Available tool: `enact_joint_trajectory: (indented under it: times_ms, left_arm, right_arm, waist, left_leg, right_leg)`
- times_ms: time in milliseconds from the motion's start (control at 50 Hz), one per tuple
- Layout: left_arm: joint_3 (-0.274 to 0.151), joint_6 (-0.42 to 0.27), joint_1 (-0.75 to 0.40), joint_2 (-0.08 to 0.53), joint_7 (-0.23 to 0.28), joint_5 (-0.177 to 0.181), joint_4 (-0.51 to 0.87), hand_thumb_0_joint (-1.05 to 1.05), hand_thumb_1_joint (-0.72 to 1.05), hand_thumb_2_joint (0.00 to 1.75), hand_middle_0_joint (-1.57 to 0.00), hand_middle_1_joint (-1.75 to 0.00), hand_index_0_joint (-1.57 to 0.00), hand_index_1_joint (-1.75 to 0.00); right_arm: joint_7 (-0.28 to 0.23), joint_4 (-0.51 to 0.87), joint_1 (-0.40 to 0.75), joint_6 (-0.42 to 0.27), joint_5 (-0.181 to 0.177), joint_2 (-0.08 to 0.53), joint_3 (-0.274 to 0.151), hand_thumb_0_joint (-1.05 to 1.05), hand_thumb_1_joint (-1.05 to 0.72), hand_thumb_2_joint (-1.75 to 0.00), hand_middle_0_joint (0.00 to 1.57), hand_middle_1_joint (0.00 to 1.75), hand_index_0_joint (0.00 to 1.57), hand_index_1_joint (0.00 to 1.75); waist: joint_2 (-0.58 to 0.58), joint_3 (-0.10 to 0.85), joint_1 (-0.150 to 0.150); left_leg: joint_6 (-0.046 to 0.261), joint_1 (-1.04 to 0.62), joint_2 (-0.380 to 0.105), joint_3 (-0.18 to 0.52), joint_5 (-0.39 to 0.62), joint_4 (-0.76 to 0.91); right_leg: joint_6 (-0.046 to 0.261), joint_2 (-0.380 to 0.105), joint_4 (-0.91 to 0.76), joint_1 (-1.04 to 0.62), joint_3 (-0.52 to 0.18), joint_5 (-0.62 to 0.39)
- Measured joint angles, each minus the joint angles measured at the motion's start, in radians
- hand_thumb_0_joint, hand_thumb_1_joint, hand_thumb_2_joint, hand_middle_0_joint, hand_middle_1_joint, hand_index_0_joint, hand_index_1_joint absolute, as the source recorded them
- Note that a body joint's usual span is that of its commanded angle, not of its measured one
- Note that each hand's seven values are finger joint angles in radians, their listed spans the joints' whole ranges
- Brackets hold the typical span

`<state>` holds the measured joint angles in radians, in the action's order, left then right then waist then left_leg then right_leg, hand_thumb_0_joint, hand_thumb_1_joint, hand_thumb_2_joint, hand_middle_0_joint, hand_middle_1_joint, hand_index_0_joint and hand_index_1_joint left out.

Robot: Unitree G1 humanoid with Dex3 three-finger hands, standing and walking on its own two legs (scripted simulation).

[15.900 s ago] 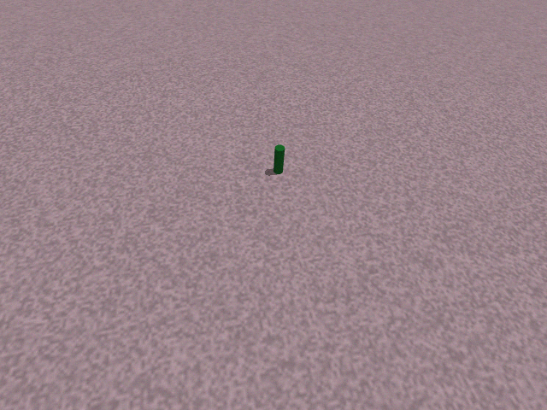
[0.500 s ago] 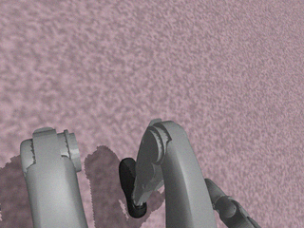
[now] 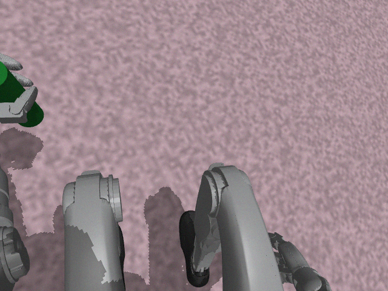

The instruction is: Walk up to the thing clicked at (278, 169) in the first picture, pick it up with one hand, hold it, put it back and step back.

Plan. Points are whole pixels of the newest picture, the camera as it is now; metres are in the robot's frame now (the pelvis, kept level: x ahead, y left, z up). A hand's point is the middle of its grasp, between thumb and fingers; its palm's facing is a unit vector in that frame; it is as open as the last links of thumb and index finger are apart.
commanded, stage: settle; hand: left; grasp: from the side
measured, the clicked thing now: (12, 98) +0.45 +0.31 -0.08
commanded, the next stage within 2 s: lift in 0.72 s
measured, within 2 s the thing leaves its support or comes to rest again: neither
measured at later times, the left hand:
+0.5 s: hand (2, 76) +0.45 +0.29 +0.00, palm faces +0.22 -0.97 -0.06, open 7.1 cm
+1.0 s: hand (5, 70) +0.45 +0.28 +0.02, palm faces +0.23 -0.97 -0.04, open 7.1 cm
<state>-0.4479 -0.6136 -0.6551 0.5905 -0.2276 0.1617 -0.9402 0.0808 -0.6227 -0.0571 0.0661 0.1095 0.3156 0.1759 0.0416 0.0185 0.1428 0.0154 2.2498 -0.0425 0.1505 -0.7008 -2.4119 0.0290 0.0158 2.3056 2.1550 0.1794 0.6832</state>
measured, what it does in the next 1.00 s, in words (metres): stands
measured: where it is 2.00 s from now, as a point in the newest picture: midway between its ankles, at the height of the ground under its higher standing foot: (155, 268)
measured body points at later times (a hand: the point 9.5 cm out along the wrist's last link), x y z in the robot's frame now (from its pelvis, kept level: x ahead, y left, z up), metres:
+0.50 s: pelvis +0.00 +0.00 +0.03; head +0.21 +0.08 +0.42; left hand +0.43 +0.34 +0.00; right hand +0.14 -0.26 -0.09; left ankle +0.08 +0.12 -0.30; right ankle +0.10 -0.10 -0.30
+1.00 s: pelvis +0.00 +0.00 +0.04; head +0.20 +0.06 +0.44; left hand +0.43 +0.33 +0.03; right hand +0.12 -0.26 -0.08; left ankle +0.08 +0.12 -0.30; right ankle +0.10 -0.10 -0.30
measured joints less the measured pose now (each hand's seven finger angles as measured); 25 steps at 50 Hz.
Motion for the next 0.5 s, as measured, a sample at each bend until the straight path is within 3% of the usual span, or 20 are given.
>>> enact_joint_trajectory:
  times_ms: [500]
  left_arm:
    - [0.001,0.054,-0.028,-0.077,0.006,-0.037,0.037,0.01,-0.07,1.13,-0.9,-1.1,-0.9,-1.12]
  right_arm:
    - [-0.018,-0.016,-0.034,-0.017,-0.028,-0.022,-0.076,0.0,-0.88,-0.9,0.2,0.3,0.2,0.3]
  waist:
    - [-0.025,0.064,-0.017]
  left_leg:
    - [0.003,-0.052,0.005,-0.051,0.014,0.1]
  right_leg:
    - [-0.001,-0.008,-0.067,-0.034,-0.046,0.003]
